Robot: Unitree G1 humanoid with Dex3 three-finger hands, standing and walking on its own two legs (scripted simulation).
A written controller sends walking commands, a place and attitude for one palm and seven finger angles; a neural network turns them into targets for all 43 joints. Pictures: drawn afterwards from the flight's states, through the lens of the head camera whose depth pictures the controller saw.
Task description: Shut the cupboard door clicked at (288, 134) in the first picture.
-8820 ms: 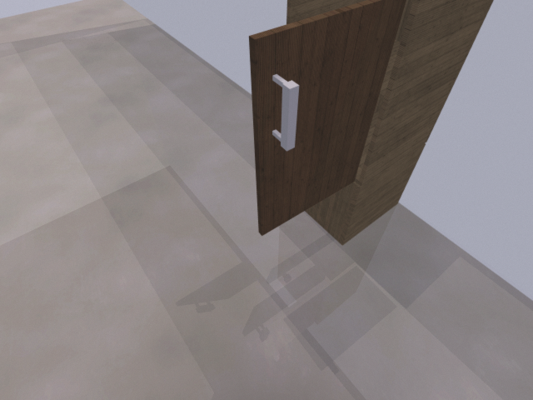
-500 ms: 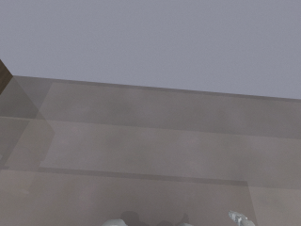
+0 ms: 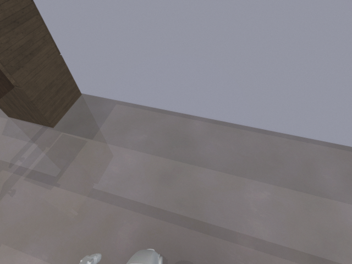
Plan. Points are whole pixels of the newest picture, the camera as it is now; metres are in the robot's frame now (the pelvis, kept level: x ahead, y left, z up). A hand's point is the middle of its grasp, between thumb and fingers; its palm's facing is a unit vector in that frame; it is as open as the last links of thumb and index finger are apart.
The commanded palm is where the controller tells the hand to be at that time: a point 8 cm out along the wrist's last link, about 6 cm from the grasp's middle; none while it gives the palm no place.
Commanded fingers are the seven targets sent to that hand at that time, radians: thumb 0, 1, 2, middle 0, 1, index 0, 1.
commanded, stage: walk to a spot facing it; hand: left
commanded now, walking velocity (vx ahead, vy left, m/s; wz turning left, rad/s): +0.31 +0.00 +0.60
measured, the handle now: out of the picture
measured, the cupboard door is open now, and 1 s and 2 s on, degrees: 87 87 87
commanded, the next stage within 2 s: turn to face it in 1.50 s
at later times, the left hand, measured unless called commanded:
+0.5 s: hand out of the picture +0.10 +0.25 -0.19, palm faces +0.36 -0.91 -0.19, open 7.4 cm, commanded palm none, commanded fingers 0.00 0.90 0.90 -0.20 -0.30 -0.20 -0.30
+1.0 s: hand (97, 151) +0.50 +0.31 -0.17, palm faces +0.31 -0.94 -0.16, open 7.4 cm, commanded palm none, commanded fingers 0.00 0.90 0.90 -0.20 -0.30 -0.20 -0.30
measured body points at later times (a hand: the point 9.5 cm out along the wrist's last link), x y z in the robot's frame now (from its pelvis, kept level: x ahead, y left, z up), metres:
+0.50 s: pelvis +0.18 +0.08 -0.02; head +0.22 +0.11 +0.43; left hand +0.08 +0.30 -0.18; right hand +0.37 -0.12 -0.15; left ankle +0.18 +0.14 -0.74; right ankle +0.13 -0.09 -0.62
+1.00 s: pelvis +0.42 +0.11 -0.01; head +0.47 +0.13 +0.43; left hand +0.48 +0.36 -0.15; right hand +0.39 -0.13 -0.16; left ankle +0.24 +0.15 -0.65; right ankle +0.49 +0.04 -0.74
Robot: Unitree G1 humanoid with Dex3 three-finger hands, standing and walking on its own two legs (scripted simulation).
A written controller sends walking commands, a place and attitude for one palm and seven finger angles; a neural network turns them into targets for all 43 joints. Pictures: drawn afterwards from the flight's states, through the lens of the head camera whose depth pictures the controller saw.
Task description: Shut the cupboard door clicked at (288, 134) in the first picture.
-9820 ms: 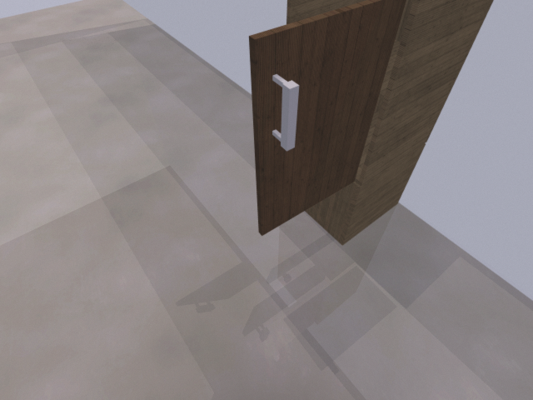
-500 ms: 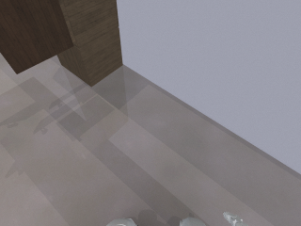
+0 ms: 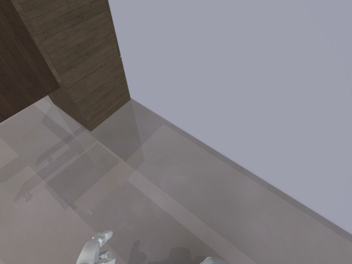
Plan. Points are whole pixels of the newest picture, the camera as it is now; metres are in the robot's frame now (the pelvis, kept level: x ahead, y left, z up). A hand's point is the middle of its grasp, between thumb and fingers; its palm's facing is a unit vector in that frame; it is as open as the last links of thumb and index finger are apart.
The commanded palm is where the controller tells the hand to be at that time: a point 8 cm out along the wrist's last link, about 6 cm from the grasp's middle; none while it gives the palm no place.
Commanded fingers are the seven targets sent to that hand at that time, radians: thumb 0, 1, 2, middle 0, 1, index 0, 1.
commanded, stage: walk to a spot facing it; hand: left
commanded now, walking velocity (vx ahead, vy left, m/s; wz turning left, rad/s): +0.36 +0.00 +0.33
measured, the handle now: out of the picture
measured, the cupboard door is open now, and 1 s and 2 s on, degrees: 87 87 87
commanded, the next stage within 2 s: turn to face it in 0.50 s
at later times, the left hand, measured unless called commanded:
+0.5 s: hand (88, 259) +0.16 +0.23 -0.18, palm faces +0.24 -0.96 -0.12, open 7.4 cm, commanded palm none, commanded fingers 0.00 0.90 0.90 -0.20 -0.30 -0.20 -0.30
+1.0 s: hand (95, 148) +0.47 +0.27 -0.15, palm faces +0.27 -0.94 -0.20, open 7.3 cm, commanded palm none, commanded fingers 0.00 0.90 0.90 -0.20 -0.30 -0.20 -0.30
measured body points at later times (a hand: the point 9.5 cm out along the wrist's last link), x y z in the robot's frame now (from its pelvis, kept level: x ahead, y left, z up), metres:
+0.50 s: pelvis +0.23 +0.08 +0.00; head +0.25 +0.11 +0.45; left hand +0.14 +0.28 -0.17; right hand +0.38 -0.14 -0.12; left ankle +0.26 +0.14 -0.73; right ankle +0.16 -0.09 -0.62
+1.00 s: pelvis +0.39 +0.07 +0.00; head +0.45 +0.08 +0.45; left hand +0.46 +0.32 -0.13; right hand +0.41 -0.16 -0.15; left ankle +0.29 +0.15 -0.65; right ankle +0.45 -0.02 -0.73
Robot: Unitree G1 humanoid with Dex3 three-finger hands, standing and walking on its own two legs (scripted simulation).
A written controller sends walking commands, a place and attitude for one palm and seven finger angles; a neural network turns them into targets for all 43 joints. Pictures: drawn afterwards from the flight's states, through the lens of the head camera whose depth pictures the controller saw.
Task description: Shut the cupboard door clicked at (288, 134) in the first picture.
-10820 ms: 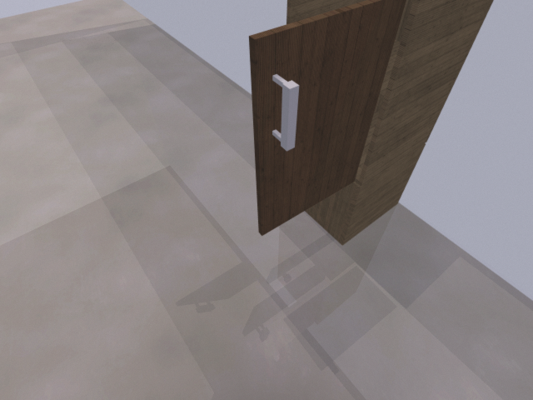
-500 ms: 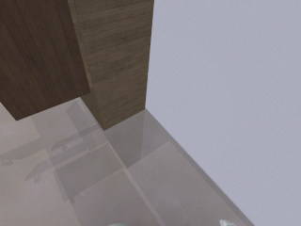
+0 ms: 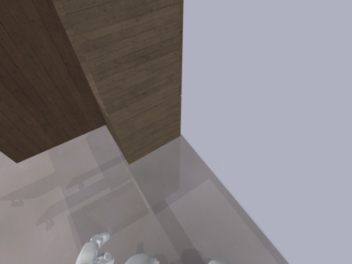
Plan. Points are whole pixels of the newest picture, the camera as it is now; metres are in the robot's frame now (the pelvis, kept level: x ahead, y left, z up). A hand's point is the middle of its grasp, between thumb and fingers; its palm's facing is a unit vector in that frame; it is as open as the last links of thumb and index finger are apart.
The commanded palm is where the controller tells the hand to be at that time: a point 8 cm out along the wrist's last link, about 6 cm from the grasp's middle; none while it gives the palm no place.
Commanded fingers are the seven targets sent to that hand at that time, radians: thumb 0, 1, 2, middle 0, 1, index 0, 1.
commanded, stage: turn to face it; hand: left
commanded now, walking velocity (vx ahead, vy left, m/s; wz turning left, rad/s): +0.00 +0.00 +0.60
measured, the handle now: out of the picture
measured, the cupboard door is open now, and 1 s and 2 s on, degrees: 87 87 87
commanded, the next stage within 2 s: take the last steps up to it in 0.96 s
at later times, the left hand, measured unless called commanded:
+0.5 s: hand out of the picture +0.04 +0.29 -0.17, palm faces +0.32 -0.92 -0.24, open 7.4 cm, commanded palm none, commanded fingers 0.00 0.90 0.90 -0.20 -0.30 -0.20 -0.30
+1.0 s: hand out of the picture +0.06 +0.19 -0.14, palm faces +0.46 -0.85 -0.25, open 7.4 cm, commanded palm none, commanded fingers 0.00 0.90 0.90 -0.20 -0.30 -0.20 -0.30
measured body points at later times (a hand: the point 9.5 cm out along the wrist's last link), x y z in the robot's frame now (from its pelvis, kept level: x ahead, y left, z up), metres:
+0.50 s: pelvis +0.04 +0.06 +0.01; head +0.08 +0.10 +0.45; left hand +0.03 +0.34 -0.15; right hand +0.23 -0.16 -0.11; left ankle +0.05 +0.13 -0.73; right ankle +0.06 -0.12 -0.64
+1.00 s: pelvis +0.06 -0.01 +0.01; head +0.11 -0.02 +0.45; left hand +0.03 +0.24 -0.12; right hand +0.21 -0.23 -0.16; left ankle +0.00 +0.10 -0.66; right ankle +0.10 -0.11 -0.73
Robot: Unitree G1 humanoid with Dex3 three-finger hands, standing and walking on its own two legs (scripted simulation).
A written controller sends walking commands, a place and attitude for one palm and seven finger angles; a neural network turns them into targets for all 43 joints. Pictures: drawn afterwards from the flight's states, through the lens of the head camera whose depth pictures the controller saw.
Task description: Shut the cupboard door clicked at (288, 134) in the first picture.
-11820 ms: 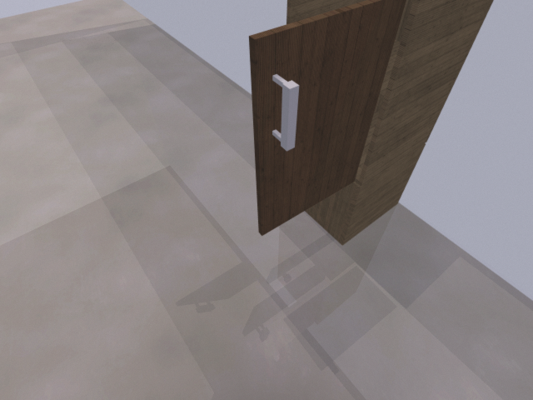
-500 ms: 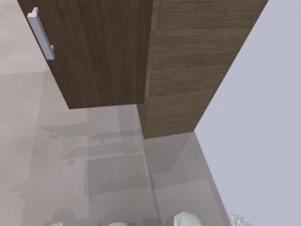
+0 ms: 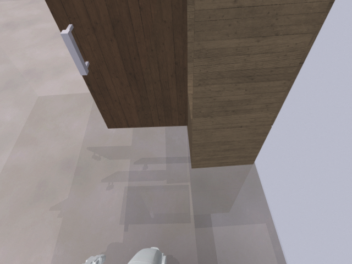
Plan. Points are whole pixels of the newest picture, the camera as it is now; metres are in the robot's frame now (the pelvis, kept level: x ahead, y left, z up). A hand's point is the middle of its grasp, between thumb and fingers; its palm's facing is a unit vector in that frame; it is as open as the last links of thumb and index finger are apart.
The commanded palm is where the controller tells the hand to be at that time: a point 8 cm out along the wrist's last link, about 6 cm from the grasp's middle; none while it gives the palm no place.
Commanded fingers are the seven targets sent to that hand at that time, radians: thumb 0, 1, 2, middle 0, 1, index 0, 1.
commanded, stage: take the last steps up to it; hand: left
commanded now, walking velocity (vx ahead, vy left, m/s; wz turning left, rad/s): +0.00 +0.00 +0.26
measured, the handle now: (77, 50) +0.71 +0.34 +0.10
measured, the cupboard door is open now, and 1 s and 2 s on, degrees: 87 87 87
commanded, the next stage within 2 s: come to a stop and stand still in 0.90 s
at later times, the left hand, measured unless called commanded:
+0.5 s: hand out of the picture -0.02 +0.25 -0.18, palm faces +0.19 -0.96 -0.20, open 7.4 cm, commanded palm none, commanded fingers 0.00 0.90 0.90 -0.20 -0.30 -0.20 -0.30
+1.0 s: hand (102, 214) +0.27 +0.24 -0.16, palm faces +0.17 -0.96 -0.20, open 7.2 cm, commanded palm none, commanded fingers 0.00 0.90 0.90 -0.20 -0.30 -0.20 -0.30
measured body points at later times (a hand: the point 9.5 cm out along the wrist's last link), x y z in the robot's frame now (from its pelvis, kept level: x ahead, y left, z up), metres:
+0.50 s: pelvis +0.04 +0.06 +0.00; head +0.06 +0.08 +0.45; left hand -0.03 +0.30 -0.16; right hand +0.14 -0.16 -0.14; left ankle -0.01 +0.14 -0.74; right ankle +0.03 -0.07 -0.67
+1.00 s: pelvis +0.20 +0.05 +0.00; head +0.24 +0.05 +0.45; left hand +0.26 +0.29 -0.14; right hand +0.18 -0.18 -0.16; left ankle +0.16 +0.18 -0.68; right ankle +0.23 -0.03 -0.74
